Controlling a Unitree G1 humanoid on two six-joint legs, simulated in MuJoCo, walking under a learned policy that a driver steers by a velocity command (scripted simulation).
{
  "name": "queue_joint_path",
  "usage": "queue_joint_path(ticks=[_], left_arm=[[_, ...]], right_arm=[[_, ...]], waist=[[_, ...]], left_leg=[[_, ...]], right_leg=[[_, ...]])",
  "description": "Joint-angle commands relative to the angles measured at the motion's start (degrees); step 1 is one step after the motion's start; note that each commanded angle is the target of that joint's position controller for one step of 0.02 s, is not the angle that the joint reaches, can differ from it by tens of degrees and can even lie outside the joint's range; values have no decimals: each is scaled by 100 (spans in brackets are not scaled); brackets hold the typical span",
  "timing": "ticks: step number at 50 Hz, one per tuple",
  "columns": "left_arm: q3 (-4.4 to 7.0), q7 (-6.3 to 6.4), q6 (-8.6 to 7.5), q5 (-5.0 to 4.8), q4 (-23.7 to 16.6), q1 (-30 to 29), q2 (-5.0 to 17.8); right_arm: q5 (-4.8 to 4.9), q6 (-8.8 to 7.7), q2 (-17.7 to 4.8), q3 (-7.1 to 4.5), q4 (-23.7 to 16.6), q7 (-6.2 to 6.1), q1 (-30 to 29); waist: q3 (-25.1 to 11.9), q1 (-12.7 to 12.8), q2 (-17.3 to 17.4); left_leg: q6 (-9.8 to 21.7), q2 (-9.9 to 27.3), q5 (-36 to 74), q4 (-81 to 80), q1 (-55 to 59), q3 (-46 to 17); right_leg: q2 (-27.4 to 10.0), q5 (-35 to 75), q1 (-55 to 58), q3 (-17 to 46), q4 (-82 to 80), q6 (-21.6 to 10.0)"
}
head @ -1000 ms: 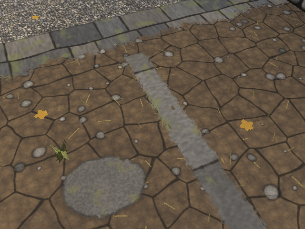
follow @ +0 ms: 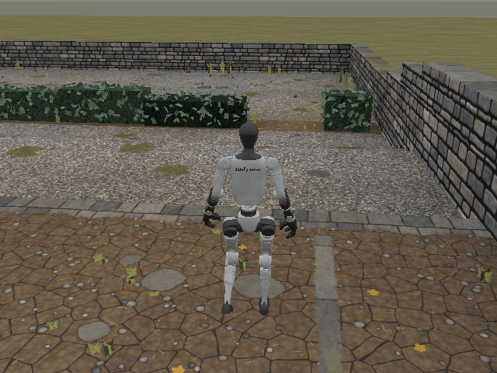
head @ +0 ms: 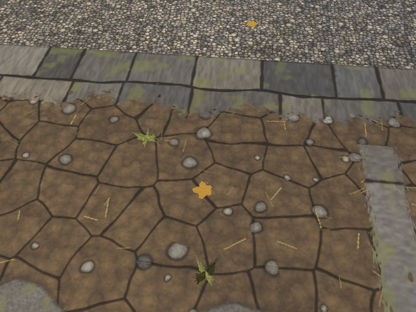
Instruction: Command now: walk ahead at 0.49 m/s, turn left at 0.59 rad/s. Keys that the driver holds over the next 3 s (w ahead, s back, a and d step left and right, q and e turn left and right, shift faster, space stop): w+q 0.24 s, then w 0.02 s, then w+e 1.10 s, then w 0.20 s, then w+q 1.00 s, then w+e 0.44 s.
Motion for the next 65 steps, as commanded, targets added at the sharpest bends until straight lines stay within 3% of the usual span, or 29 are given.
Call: queue_joint_path(ticks=[1, 5, 10, 15, 17, 18, 19, 20, 21, 22, 24, 26, 28, 32, 36, 41, 44, 46, 47, 48, 49, 50, 51, 52, 53, 56, 59, 62, 65], left_arm=[[138, -28, -81, -2, -116, 180, 487], [255, -25, -109, -34, 56, 317, 793], [285, 17, 12, -56, 119, 489, 1002], [310, -13, 186, -222, 373, 1021, 1191], [312, -14, 269, -278, 441, 927, 1326], [272, -9, 312, -286, 472, 838, 1297], [157, 0, 291, -215, 442, 903, 1049], [-81, -70, 187, -74, 207, 1331, 311], [-32, -94, 23, -247, 326, 1264, 581], [116, -99, -5, -461, 181, 826, 994], [109, -46, 69, -295, 112, 458, 822], [154, -31, 276, -254, 249, 782, 697], [140, -29, 409, -268, 280, 869, 474], [157, -18, 462, -224, 103, 391, 364], [89, -153, 426, -156, -139, -276, 214], [31, -332, 408, -166, -581, -1010, 157], [118, -398, 423, -200, -740, -837, 323], [340, -362, 447, -242, -558, 268, 723], [547, -262, 472, -223, -342, 1178, 1116], [701, -139, 512, -208, -270, 1536, 1774], [625, -179, 406, -157, -463, 1490, 1786], [497, -211, 347, -125, -443, 1475, 1307], [431, -211, 302, -165, -454, 1163, 1075], [369, -208, 286, -193, -552, 709, 871], [308, -186, 282, -156, -655, 409, 677], [319, -103, 249, -129, -758, 360, 755], [365, 20, 265, -158, -700, 660, 947], [360, 82, 335, -199, -660, 897, 945], [368, 105, 389, -219, -603, 1132, 990]], right_arm=[[26, 34, -195, -84, -471, 29, 190], [-54, 98, -180, -58, -829, 34, -329], [-42, -4, -145, -3, -1143, 230, -1212], [-39, 4, -133, 30, -1531, 351, -1838], [-80, -26, -377, -80, -1501, 347, -1444], [-105, -50, -611, -224, -1234, 323, -580], [-136, -40, -1027, -412, -936, 238, 435], [-253, -39, -1768, -539, -868, 139, 994], [-240, -87, -1454, -438, -934, 142, 1120], [-255, -135, -1090, -313, -887, 187, 810], [-186, -187, -642, -193, -865, 226, 15], [-211, -302, -370, -142, -843, 235, -378], [-248, -412, -394, -175, -711, 199, -409], [-297, -425, -443, -217, -449, 56, -204], [-252, -378, -625, -268, -297, -30, -97], [-144, -214, -770, -334, -34, -70, 266], [-91, -95, -988, -379, -44, -102, 102], [-46, -6, -1160, -403, -95, -129, -113], [-32, -23, -1137, -372, -138, -142, -155], [-254, -125, -436, -175, -364, -101, 206], [-154, -390, -240, -31, -555, -19, 240], [75, -546, -677, -140, -718, 51, -567], [103, -611, -661, -118, -797, 57, -756], [-47, -614, -649, -132, -709, 1, -739], [-168, -555, -730, -193, -669, -30, -640], [-256, -341, -588, -196, -709, -26, -512], [-285, -273, -422, -125, -925, -42, -1097], [-240, -313, -272, -42, -1077, 21, -1750], [-146, -386, -372, -51, -1205, 121, -2175]], waist=[[-278, 3, -645], [-64, 35, -462], [69, 350, -438], [325, 500, -459], [100, 84, -627], [-372, -435, -576], [-1047, -864, -389], [-1857, -646, 1093], [-2673, -775, 1005], [-1804, -739, 620], [-858, -298, 264], [-626, 43, 433], [-443, 163, 244], [-41, 85, 146], [236, -130, 84], [504, -378, 28], [169, -109, 269], [-517, 564, 395], [-1000, 1030, 166], [-1410, 694, -1299], [-2392, 507, -1365], [-1910, 808, -740], [-1196, 608, -568], [-788, 305, -142], [-614, 82, -197], [-508, -122, -322], [-314, 39, -419], [-266, 323, -661], [-230, 505, -782]], left_leg=[[-9, 698, 328, -24, -1029, -147], [-104, 837, 972, -795, -1593, -150], [-72, 711, 2220, -2387, -1453, 300], [181, 449, 1364, -3284, -1196, 616], [391, 130, 842, -3688, -410, 869], [529, -126, 1225, -4090, 825, 1075], [704, 115, 1554, -3888, 2589, 705], [1538, 1950, 1133, -4203, 4681, -2076], [1877, 2566, 1242, -5113, 4740, -3742], [1532, 2341, 1562, -5111, 4150, -2695], [1114, 1807, 2009, -5299, 2706, -1164], [942, 1520, 2045, -5761, 1919, -451], [966, 1490, 2379, -6056, 1701, -9], [844, 1421, 2503, -6275, 1912, 721], [708, 1430, 2386, -6394, 2134, 1266], [627, 1695, 2897, -6028, 3002, 1601], [454, 1696, 5199, -5189, 3208, 1833], [268, 1530, 6524, -3587, 2973, 1967], [30, 1266, 5675, -2152, 2105, 2015], [-339, 517, 1026, 33, -248, 1876], [-391, -367, -1504, 1241, -1553, 367], [-233, -31, -1040, 1323, -2167, -132], [-105, 216, -496, 865, -2238, -62], [-111, 468, -129, 371, -1893, -30], [-154, 624, 106, -21, -1453, -30], [-381, 676, 437, -658, -973, 97], [-593, 514, 1259, -1732, -1116, 238], [-610, 218, 2234, -3137, -811, 272], [-584, 12, 2458, -3831, -551, 244]], right_leg=[[-1624, 127, 950, 1493, -1535, -969], [-1755, 770, 1026, 810, -1764, -1112], [-1582, 1048, 1351, -118, -1620, -853], [-1902, 1075, 1938, -158, -1373, -756], [-1919, 2616, 2083, -206, -646, -687], [-1696, 3416, 1852, -410, 387, -556], [-1390, 2906, 849, -501, 1788, -333], [-488, -789, -1515, -451, 4244, 90], [-79, -2605, -2030, 889, 5351, 90], [-348, -2260, -2510, 1092, 5545, 32], [-864, -1399, -2295, 890, 4848, 40], [-1042, -793, -1648, 937, 4545, 74], [-1005, -478, -1639, 969, 4400, 123], [-897, 443, -2284, 1150, 3519, 185], [-815, 1239, -2279, 753, 2237, 122], [-749, 720, -2577, 267, 1515, -128], [-330, -71, -1792, -236, 1389, -425], [164, -325, -238, -476, 1200, -736], [242, 24, 1342, -151, 790, -968], [-1196, 2, 3275, 2344, 692, -1682], [-2138, -976, 4237, 5319, -458, -2526], [-2014, -892, 4016, 4765, -813, -2112], [-1810, -479, 3191, 3889, -786, -1884], [-1528, 90, 2289, 3210, -773, -1670], [-1328, 621, 1628, 2753, -858, -1571], [-1057, 1456, 808, 2231, -1093, -1573], [-823, 1689, 527, 1851, -1105, -1422], [-584, 1059, 472, 1725, -959, -1146], [-735, 576, 648, 2087, -763, -1081]])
